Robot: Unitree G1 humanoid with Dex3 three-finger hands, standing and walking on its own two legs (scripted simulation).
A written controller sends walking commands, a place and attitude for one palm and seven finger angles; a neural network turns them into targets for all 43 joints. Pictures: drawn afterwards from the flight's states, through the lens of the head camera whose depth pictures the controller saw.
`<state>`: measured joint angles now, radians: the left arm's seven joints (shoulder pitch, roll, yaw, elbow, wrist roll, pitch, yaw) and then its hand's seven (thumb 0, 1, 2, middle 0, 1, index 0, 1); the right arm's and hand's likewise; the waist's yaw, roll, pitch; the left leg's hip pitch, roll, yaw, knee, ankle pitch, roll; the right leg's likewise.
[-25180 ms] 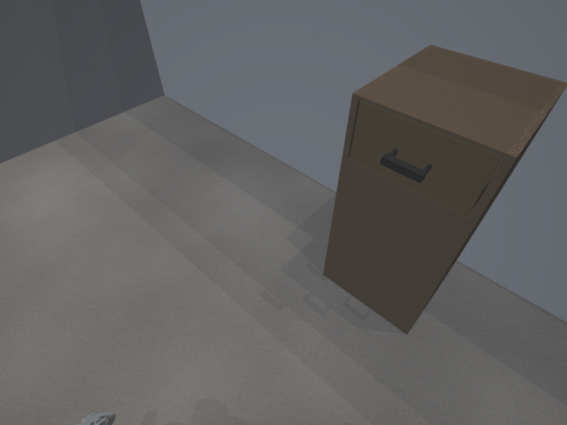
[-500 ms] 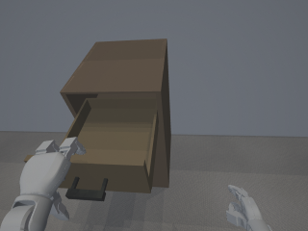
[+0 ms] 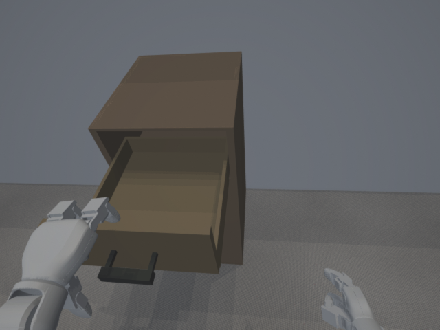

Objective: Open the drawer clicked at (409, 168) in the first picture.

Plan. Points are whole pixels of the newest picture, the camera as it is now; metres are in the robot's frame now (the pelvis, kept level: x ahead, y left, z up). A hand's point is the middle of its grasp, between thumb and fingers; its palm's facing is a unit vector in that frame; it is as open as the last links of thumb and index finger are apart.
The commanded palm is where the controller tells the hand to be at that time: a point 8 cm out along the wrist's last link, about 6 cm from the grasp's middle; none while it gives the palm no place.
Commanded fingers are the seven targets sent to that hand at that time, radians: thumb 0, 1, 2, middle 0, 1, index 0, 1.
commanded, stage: draw the hand back to the body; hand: left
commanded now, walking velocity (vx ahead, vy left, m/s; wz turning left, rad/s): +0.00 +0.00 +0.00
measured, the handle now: (130, 265) +0.23 +0.24 -0.05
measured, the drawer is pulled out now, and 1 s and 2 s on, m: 0.29 0.29 0.29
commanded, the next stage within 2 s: step back with the hand held close in 1.18 s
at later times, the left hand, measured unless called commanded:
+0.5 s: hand (87, 226) +0.21 +0.23 +0.16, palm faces +0.36 -0.85 -0.38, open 12.7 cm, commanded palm +0.15 +0.27 +0.17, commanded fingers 0.00 0.09 0.56 -0.26 -0.82 -0.26 -0.82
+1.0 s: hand (78, 235) +0.19 +0.23 +0.16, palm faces +0.40 -0.81 -0.42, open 8.4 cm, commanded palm +0.14 +0.27 +0.18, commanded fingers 0.00 0.90 0.90 -0.20 -0.30 -0.20 -0.30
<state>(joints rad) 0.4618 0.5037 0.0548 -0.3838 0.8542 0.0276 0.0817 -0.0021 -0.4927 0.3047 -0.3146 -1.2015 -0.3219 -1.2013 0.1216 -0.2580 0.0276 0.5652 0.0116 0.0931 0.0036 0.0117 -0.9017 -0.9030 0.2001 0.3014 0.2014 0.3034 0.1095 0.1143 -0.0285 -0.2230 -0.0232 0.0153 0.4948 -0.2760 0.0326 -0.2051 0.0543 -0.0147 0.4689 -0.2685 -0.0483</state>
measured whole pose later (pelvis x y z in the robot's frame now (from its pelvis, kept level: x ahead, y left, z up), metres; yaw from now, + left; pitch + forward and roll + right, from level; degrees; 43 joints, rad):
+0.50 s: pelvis +0.02 +0.00 +0.00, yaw +1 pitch -3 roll +0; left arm 0.52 0.32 0.22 -0.49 -0.03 -0.12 0.12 -0.01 -0.22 0.42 -0.29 -1.02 -0.30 -1.02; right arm 0.22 -0.20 0.05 0.60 0.00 -0.14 -0.06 0.01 -0.90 -0.90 0.20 0.30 0.20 0.30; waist 0.05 0.04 0.01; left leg -0.10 -0.03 0.00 0.43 -0.28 0.03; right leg -0.07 0.05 -0.03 0.39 -0.27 -0.05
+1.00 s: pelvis +0.02 -0.01 +0.01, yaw +1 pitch -2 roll +0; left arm 0.55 0.33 0.29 -0.45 -0.07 -0.12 0.10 0.01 0.63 0.79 -0.22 -0.47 -0.23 -0.47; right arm 0.17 -0.21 0.00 0.62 0.01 -0.11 -0.06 0.01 -0.90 -0.90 0.20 0.30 0.20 0.30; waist 0.06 0.07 0.00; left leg -0.10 -0.02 -0.01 0.39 -0.25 0.01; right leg -0.07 0.06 -0.04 0.35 -0.24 -0.06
